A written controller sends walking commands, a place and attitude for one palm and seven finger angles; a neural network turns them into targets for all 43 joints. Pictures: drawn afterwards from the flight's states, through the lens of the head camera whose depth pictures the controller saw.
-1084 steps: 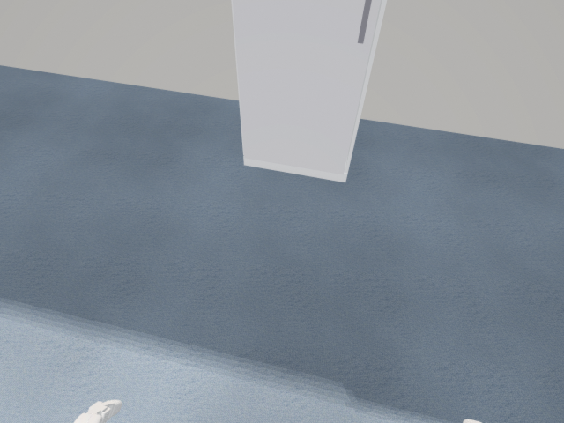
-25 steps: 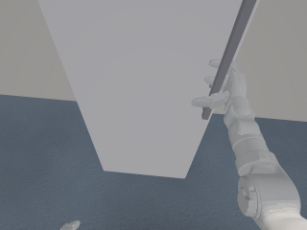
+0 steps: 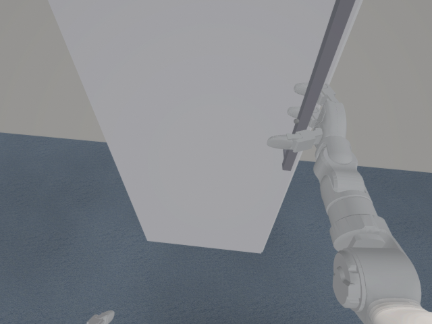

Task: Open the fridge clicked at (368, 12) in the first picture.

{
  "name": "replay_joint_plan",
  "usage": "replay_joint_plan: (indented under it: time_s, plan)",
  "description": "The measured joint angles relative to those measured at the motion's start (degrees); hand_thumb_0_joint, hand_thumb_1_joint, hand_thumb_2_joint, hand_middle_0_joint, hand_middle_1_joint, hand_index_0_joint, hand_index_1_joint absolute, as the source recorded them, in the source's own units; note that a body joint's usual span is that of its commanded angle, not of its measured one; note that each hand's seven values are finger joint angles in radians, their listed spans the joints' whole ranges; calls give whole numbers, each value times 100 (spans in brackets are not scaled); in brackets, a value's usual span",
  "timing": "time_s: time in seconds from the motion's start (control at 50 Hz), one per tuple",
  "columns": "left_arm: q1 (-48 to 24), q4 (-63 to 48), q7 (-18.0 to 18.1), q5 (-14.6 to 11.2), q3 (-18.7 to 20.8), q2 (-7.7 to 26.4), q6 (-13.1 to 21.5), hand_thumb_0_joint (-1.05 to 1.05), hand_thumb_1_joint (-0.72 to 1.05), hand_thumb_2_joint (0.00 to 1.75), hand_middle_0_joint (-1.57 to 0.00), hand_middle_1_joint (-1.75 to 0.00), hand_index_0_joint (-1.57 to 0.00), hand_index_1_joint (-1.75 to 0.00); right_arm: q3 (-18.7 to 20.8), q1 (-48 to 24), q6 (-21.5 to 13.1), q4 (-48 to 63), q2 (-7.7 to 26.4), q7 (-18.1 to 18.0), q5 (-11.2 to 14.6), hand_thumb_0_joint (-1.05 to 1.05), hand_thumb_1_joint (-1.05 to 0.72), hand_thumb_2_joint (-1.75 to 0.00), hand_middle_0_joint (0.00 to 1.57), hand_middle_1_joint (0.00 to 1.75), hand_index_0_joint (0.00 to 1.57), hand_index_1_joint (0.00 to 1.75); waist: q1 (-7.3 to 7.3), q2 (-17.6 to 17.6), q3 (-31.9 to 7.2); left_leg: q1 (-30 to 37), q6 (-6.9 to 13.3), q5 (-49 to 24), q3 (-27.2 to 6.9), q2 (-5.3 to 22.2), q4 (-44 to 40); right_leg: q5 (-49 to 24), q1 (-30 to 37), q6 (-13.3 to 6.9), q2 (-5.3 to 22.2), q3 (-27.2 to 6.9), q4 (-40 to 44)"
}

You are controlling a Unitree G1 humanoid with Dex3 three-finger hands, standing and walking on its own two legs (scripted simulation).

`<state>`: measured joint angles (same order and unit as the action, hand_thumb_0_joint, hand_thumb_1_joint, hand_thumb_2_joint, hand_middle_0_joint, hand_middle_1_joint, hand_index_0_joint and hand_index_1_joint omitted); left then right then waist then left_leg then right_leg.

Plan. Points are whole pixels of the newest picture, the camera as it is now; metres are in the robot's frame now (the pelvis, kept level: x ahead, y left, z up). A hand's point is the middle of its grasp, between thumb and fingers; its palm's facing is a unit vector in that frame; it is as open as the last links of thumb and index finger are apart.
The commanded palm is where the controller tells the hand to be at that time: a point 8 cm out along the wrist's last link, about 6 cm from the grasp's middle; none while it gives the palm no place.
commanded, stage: grip the handle and tug to test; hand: right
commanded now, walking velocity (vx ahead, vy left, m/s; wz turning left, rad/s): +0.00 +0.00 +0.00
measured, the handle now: (310, 86) +0.51 -0.10 +0.20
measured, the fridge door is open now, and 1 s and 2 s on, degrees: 0 0 17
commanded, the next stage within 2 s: pull the door a little, standing still in 1.28 s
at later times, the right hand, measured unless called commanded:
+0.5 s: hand (298, 124) +0.45 -0.09 +0.16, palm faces +0.00 +1.00 +0.01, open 6.1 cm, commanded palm +0.43 -0.14 +0.16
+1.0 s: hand (294, 124) +0.45 -0.08 +0.16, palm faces +0.01 +1.00 +0.01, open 5.4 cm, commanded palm +0.41 -0.13 +0.16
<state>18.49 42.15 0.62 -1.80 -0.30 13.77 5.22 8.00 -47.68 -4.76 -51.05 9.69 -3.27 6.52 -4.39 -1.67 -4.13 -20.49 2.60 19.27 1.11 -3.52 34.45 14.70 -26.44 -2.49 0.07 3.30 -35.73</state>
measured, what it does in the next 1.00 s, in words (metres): stands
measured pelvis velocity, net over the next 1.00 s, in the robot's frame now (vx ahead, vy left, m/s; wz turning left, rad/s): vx -0.01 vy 0.00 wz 0.01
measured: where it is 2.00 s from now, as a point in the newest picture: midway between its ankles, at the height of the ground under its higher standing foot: outside the picture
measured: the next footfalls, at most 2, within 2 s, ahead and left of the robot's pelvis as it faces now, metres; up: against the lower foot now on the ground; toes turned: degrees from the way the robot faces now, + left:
none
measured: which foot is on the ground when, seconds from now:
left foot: down 0.00-1.00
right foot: down 0.00-1.00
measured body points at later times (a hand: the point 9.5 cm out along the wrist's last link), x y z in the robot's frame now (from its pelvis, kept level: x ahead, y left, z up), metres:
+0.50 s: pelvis -0.01 +0.00 +0.00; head +0.01 +0.00 +0.45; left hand +0.06 +0.25 -0.12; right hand +0.45 -0.14 +0.16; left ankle -0.02 +0.09 -0.73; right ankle +0.04 -0.09 -0.73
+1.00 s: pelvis -0.01 +0.00 +0.00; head +0.01 +0.01 +0.45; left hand +0.05 +0.26 -0.12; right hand +0.45 -0.13 +0.16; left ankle -0.02 +0.09 -0.73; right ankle +0.04 -0.09 -0.73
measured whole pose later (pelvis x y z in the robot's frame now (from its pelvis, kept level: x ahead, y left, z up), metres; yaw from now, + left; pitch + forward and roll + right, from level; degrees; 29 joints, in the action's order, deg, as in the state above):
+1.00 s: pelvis -0.01 +0.00 +0.00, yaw +0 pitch +5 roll +1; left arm 19.6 42.3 0.5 -1.7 -0.3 14.1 5.8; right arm 9.0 -47.5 -5.4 -52.6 10.5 -3.5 6.8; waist -5.2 -2.2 -4.1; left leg -21.4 2.9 18.8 0.9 -4.1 35.1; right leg 14.3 -27.2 -2.3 0.6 3.4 -36.3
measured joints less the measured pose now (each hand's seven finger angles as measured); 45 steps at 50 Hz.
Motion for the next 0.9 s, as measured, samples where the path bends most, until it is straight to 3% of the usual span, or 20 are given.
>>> replay_joint_plan:
  time_s: [0.16,0.32,0.54,0.9]
  plan:
    - [17,9,18,-21,-20,-13,-79,1,91,90,-20,-30,-20,-30,-19,31,213,-57,22,23,38,-1,18,-44,33,125,34,125,-1,-10,26,70,-22,-9,15,-3,-25,17,37,-22,1,-17,-34]
    - [-29,54,36,-1,-21,5,12,1,91,90,-20,-30,-20,-30,-71,-106,35,-90,27,-10,43,-1,-17,-59,37,130,38,130,-15,-2,82,-12,-28,-26,45,8,24,-15,-52,-31,-10,-42,-77]
    - [33,51,20,-3,-30,14,15,1,91,90,-20,-30,-20,-30,-10,-179,64,-306,49,7,48,0,-66,-80,41,136,43,137,-55,-3,32,-44,-21,-44,43,-8,35,-33,-78,-25,6,-42,-84]
    - [88,60,-4,19,-22,30,68,1,91,90,-20,-30,-20,-30,64,-206,-121,-417,74,-31,6,1,-73,-85,41,140,42,140,-90,-43,37,-135,16,-47,36,-37,102,-51,-142,9,37,-37,-109]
